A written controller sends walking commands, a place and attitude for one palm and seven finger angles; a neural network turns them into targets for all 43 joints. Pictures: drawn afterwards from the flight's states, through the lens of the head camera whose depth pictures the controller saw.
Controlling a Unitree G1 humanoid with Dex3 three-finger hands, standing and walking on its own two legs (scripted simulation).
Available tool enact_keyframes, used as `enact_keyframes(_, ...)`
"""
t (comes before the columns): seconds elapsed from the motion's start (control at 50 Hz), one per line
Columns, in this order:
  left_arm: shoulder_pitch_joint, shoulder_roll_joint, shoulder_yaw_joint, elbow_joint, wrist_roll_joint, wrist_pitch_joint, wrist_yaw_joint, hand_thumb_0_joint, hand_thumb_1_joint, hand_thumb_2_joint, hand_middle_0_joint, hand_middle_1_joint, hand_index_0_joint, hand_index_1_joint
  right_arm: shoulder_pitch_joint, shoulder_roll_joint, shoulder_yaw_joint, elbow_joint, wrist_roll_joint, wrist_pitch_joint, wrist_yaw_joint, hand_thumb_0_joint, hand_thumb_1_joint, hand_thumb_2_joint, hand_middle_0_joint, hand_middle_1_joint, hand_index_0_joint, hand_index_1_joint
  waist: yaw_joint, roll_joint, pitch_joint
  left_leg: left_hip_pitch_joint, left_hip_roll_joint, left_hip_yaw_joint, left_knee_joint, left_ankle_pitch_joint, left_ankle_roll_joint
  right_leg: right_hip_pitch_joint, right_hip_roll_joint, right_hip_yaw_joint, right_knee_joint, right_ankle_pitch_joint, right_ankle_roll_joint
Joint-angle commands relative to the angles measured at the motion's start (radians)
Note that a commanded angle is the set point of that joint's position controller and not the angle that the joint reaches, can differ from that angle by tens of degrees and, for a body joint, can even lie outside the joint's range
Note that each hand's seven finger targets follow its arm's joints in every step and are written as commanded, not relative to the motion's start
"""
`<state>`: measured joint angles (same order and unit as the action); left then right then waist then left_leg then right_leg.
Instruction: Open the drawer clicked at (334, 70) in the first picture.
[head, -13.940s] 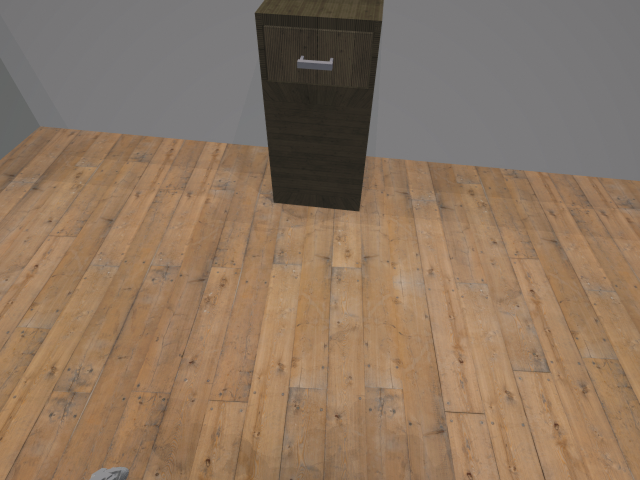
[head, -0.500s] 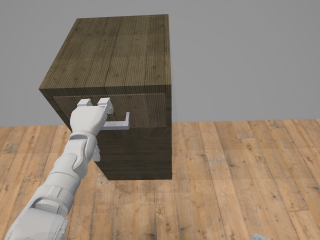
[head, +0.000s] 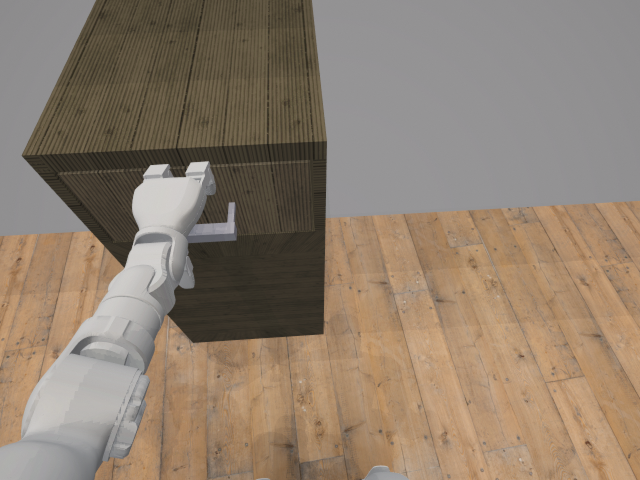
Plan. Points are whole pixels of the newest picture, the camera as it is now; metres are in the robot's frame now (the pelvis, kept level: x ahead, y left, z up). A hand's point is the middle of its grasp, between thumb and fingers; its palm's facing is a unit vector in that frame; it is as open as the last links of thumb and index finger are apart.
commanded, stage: move the hooked fingers above the handle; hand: left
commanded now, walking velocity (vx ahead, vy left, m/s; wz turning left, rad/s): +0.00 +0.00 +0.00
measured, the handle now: (199, 222) +0.50 +0.18 -0.05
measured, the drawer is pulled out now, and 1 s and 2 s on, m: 0.00 0.00 0.00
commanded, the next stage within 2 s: lower the fingers behind the handle in 0.70 s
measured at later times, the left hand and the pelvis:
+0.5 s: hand (185, 225) +0.46 +0.18 +0.00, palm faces -0.03 -0.04 -1.00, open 13.8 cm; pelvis +0.00 +0.01 +0.00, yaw -1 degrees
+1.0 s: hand (192, 231) +0.45 +0.17 +0.00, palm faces -0.06 -0.02 -1.00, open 13.8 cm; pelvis +0.01 +0.00 +0.00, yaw +0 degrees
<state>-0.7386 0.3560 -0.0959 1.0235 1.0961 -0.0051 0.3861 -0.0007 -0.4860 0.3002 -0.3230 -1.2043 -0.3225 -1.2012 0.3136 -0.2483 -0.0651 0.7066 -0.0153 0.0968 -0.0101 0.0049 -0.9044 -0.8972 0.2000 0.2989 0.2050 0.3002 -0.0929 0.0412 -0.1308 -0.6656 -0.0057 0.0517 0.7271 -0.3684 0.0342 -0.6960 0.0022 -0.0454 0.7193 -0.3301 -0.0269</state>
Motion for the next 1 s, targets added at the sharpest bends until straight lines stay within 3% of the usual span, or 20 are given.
enact_keyframes(0.0,-0.423,0.203,0.077,-0.169,0.003,0.002,0.06,0.0,-0.5,0.3,-0.3,-1.2,-0.3,-1.2,0.11,-0.139,-0.052,-0.068,-0.01,-0.016,0.002,0.0,-0.9,-0.9,0.2,0.3,0.2,0.3,-0.004,0.002,-0.455,0.214,-0.023,-0.036,-0.013,0.431,0.006,0.218,0.037,0.034,-0.027,0.383,-0.015)
enact_keyframes(0.06,-0.423,0.201,0.078,-0.168,-0.001,0.014,0.069,0.0,-0.5,0.3,-0.3,-1.2,-0.3,-1.2,0.112,-0.144,-0.053,-0.064,-0.01,-0.009,0.006,0.0,-0.9,-0.9,0.2,0.3,0.2,0.3,-0.011,-0.036,-0.428,0.204,-0.016,-0.04,-0.02,0.433,0.006,0.219,0.039,0.029,-0.035,0.379,-0.012)
enact_keyframes(0.08,-0.394,0.207,0.085,-0.161,-0.004,0.021,0.07,0.0,-0.5,0.3,-0.3,-1.2,-0.3,-1.2,0.103,-0.143,-0.052,-0.068,-0.007,-0.006,0.007,0.0,-0.9,-0.9,0.2,0.3,0.2,0.3,0.003,-0.03,-0.425,0.194,-0.019,-0.034,-0.026,0.408,0.006,0.23,0.039,0.032,-0.041,0.363,-0.012)
enact_keyframes(0.16,-0.439,0.2,0.068,-0.188,0.003,0.024,0.074,0.0,-0.5,0.3,-0.3,-1.2,-0.3,-1.2,0.102,-0.144,-0.049,-0.069,-0.005,-0.002,0.005,0.0,-0.9,-0.9,0.2,0.3,0.2,0.3,-0.002,-0.01,-0.413,0.216,-0.012,-0.045,-0.043,0.389,0.004,0.206,0.04,0.025,-0.046,0.316,-0.016)
enact_keyframes(0.22,-0.447,0.157,0.035,-0.181,-0.001,0.023,0.072,0.0,-0.5,0.3,-0.3,-1.2,-0.3,-1.2,0.1,-0.142,-0.049,-0.068,-0.004,-0.005,0.005,0.0,-0.9,-0.9,0.2,0.3,0.2,0.3,-0.015,-0.018,-0.376,0.23,-0.007,-0.049,-0.049,0.364,0.003,0.174,0.043,0.02,-0.058,0.278,-0.016)
enact_keyframes(0.26,-0.459,0.167,0.041,-0.187,-0.003,0.015,0.071,0.0,-0.5,0.3,-0.3,-1.2,-0.3,-1.2,0.104,-0.144,-0.048,-0.067,-0.004,-0.007,0.004,0.0,-0.9,-0.9,0.2,0.3,0.2,0.3,-0.014,0.0,-0.396,0.249,-0.005,-0.059,-0.048,0.379,0.0,0.166,0.042,0.019,-0.053,0.274,-0.018)
enact_keyframes(0.3,-0.45,0.135,0.024,-0.185,0.0,0.016,0.076,0.0,-0.5,0.3,-0.3,-1.2,-0.3,-1.2,0.102,-0.141,-0.05,-0.067,-0.006,-0.008,0.006,0.0,-0.9,-0.9,0.2,0.3,0.2,0.3,-0.017,-0.004,-0.391,0.268,0.0,-0.063,-0.044,0.393,-0.002,0.146,0.044,0.013,-0.052,0.27,-0.018)
enact_keyframes(0.36,-0.433,0.182,0.06,-0.157,0.001,0.025,0.081,0.0,-0.5,0.3,-0.3,-1.2,-0.3,-1.2,0.1,-0.145,-0.044,-0.067,-0.007,-0.003,0.008,0.0,-0.9,-0.9,0.2,0.3,0.2,0.3,-0.006,-0.008,-0.39,0.24,-0.006,-0.056,-0.045,0.386,-0.001,0.169,0.043,0.017,-0.049,0.281,-0.019)
enact_keyframes(0.42,-0.407,0.18,0.063,-0.162,0.005,0.039,0.085,0.0,-0.5,0.3,-0.3,-1.2,-0.3,-1.2,0.09,-0.142,-0.042,-0.075,-0.007,0.0,0.007,0.0,-0.9,-0.9,0.2,0.3,0.2,0.3,0.004,-0.022,-0.39,0.226,-0.008,-0.047,-0.045,0.4,0.0,0.196,0.042,0.02,-0.048,0.31,-0.018)
enact_keyframes(0.48,-0.412,0.136,0.033,-0.208,0.007,0.037,0.082,0.0,-0.5,0.3,-0.3,-1.2,-0.3,-1.2,0.088,-0.136,-0.047,-0.082,-0.008,0.003,0.011,0.0,-0.9,-0.9,0.2,0.3,0.2,0.3,0.007,0.02,-0.427,0.288,0.002,-0.06,-0.037,0.481,-0.01,0.179,0.043,0.013,-0.038,0.332,-0.019)
enact_keyframes(0.56,-0.389,0.123,0.022,-0.211,-0.005,0.04,0.073,0.0,-0.5,0.3,-0.3,-1.2,-0.3,-1.2,0.075,-0.136,-0.046,-0.085,-0.005,0.01,0.009,0.0,-0.9,-0.9,0.2,0.3,0.2,0.3,-0.003,-0.021,-0.387,0.269,0.0,-0.052,-0.044,0.454,-0.003,0.201,0.042,0.018,-0.055,0.342,-0.016)
enact_keyframes(0.58,-0.366,0.134,0.034,-0.198,-0.003,0.044,0.072,0.0,-0.5,0.3,-0.3,-1.2,-0.3,-1.2,0.073,-0.135,-0.047,-0.084,-0.003,0.01,0.007,0.0,-0.9,-0.9,0.2,0.3,0.2,0.3,0.005,-0.038,-0.373,0.252,-0.003,-0.047,-0.047,0.439,-0.001,0.21,0.041,0.019,-0.058,0.34,-0.016)
enact_keyframes(0.62,-0.407,0.108,0.003,-0.224,-0.001,0.042,0.072,0.0,-0.5,0.3,-0.3,-1.2,-0.3,-1.2,0.064,-0.133,-0.045,-0.084,-0.002,0.009,0.005,0.0,-0.9,-0.9,0.2,0.3,0.2,0.3,-0.008,-0.027,-0.357,0.253,-0.005,-0.046,-0.055,0.399,0.0,0.2,0.039,0.021,-0.068,0.317,-0.016)
enact_keyframes(0.66,-0.412,0.113,0.012,-0.254,0.0,0.031,0.074,0.0,-0.5,0.3,-0.3,-1.2,-0.3,-1.2,0.066,-0.131,-0.049,-0.086,-0.004,0.008,0.004,0.0,-0.9,-0.9,0.2,0.3,0.2,0.3,0.0,-0.004,-0.405,0.293,-0.003,-0.054,-0.048,0.437,-0.002,0.206,0.039,0.021,-0.06,0.329,-0.017)
enact_keyframes(0.7,-0.426,0.087,-0.009,-0.267,0.002,0.028,0.078,0.0,-0.5,0.3,-0.3,-1.2,-0.3,-1.2,0.065,-0.125,-0.049,-0.083,-0.006,0.009,0.004,0.0,-0.9,-0.9,0.2,0.3,0.2,0.3,-0.004,0.005,-0.408,0.303,-0.004,-0.054,-0.044,0.461,-0.005,0.202,0.039,0.019,-0.056,0.346,-0.017)
enact_keyframes(0.76,-0.415,0.13,0.027,-0.221,0.002,0.043,0.085,0.0,-0.5,0.3,-0.3,-1.2,-0.3,-1.2,0.063,-0.129,-0.043,-0.076,-0.006,0.012,0.002,0.0,-0.9,-0.9,0.2,0.3,0.2,0.3,-0.004,-0.026,-0.385,0.26,-0.01,-0.049,-0.046,0.429,-0.001,0.22,0.039,0.022,-0.056,0.349,-0.016)
enact_keyframes(0.82,-0.382,0.105,0.007,-0.183,0.003,0.064,0.085,0.0,-0.5,0.3,-0.3,-1.2,-0.3,-1.2,0.053,-0.125,-0.038,-0.08,-0.004,0.012,0.002,0.0,-0.9,-0.9,0.2,0.3,0.2,0.3,-0.001,-0.041,-0.354,0.213,-0.019,-0.031,-0.052,0.394,0.002,0.244,0.036,0.027,-0.064,0.367,-0.016)
enact_keyframes(0.86,-0.352,0.137,0.037,-0.167,-0.001,0.069,0.077,0.0,-0.5,0.3,-0.3,-1.2,-0.3,-1.2,0.056,-0.129,-0.036,-0.082,-0.003,0.013,-0.001,0.0,-0.9,-0.9,0.2,0.3,0.2,0.3,0.01,-0.055,-0.383,0.199,-0.022,-0.025,-0.047,0.405,0.005,0.277,0.033,0.034,-0.056,0.401,-0.015)
enact_keyframes(0.9,-0.348,0.131,0.024,-0.155,0.002,0.069,0.067,0.0,-0.5,0.3,-0.3,-1.2,-0.3,-1.2,0.053,-0.128,-0.036,-0.085,-0.002,0.013,-0.005,0.0,-0.9,-0.9,0.2,0.3,0.2,0.3,-0.001,-0.067,-0.356,0.175,-0.024,-0.018,-0.044,0.378,0.008,0.272,0.03,0.038,-0.062,0.402,-0.011)
enact_keyframes(0.98,-0.35,0.148,0.045,-0.199,0.003,0.024,0.061,0.0,-0.5,0.3,-0.3,-1.2,-0.3,-1.2,0.07,-0.124,-0.042,-0.085,-0.007,0.003,-0.009,0.0,-0.9,-0.9,0.2,0.3,0.2,0.3,0.004,-0.053,-0.406,0.178,-0.026,-0.018,-0.019,0.396,0.011,0.276,0.028,0.045,-0.042,0.432,-0.011)
